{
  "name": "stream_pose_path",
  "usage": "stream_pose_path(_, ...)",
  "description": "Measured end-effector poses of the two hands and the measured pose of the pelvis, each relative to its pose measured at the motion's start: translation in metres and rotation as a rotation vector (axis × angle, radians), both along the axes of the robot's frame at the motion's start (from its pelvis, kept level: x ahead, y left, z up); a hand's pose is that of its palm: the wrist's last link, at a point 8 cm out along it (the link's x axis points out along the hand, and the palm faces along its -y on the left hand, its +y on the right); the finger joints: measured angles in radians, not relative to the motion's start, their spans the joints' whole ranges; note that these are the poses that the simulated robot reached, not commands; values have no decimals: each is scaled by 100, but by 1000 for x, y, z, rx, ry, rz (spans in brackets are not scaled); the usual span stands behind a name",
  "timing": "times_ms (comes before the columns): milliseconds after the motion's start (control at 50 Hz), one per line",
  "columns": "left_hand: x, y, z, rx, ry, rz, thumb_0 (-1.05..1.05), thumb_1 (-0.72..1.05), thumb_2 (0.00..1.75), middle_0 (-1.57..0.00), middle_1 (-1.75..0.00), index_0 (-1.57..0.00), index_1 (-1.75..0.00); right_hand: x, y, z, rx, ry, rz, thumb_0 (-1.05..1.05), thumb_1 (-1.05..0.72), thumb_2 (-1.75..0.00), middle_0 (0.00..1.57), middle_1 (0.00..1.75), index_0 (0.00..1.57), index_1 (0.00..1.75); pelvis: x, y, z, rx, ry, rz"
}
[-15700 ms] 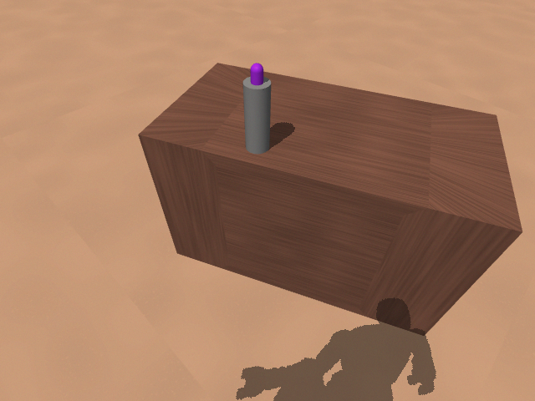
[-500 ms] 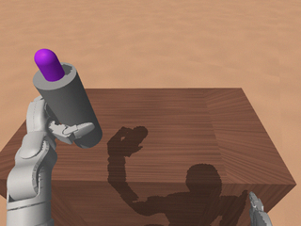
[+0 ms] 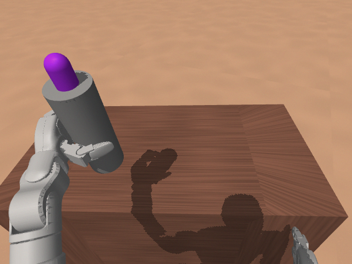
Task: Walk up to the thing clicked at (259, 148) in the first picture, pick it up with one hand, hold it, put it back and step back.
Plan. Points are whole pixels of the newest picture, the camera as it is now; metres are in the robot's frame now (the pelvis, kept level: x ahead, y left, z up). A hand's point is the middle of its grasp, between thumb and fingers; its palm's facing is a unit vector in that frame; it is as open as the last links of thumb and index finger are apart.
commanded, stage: hold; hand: left
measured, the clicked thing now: (86, 120) +0.32 +0.16 +0.25
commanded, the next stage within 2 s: crouch in 1.94 s
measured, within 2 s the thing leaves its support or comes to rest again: neither
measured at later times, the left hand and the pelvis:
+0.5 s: hand (87, 134) +0.33 +0.17 +0.21, palm faces +0.17 -0.99 +0.04, open 10.6 cm; pelvis +0.00 +0.00 +0.00, yaw +0 degrees
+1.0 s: hand (89, 138) +0.32 +0.17 +0.20, palm faces +0.17 -0.99 +0.03, open 10.6 cm; pelvis +0.00 +0.00 +0.00, yaw +0 degrees
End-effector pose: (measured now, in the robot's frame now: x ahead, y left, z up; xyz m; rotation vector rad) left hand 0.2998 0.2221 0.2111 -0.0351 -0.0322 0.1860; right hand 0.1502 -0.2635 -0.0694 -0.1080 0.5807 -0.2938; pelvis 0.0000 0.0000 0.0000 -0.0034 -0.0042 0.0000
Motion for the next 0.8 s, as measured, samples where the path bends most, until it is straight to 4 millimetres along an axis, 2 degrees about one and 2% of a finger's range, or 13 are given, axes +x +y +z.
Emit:
stream_pose_path(180,-10,3,-10,7,12,9,-4,-61,92,-75,-114,-83,-119,-1,0,-3,-6,18,8,-1,52,-5,6,5,6,5,-2,-1,0,0,-2,4)
stream_pose_path(400,-6,3,3,17,-22,-5,-4,-61,92,-75,-114,-83,-119,3,6,-6,-2,12,16,-1,52,-5,6,5,6,5,-2,0,0,0,-3,6)
stream_pose_path(600,-6,-2,-10,-3,16,-19,-4,-61,92,-75,-115,-83,-119,0,8,-4,8,8,17,-1,52,-5,6,5,6,5,-1,0,1,1,2,0)
stream_pose_path(800,-6,3,-1,16,-19,-6,-4,-61,92,-75,-115,-83,-119,0,11,-6,3,21,24,-1,52,-6,5,5,6,5,-1,1,1,-1,-3,0)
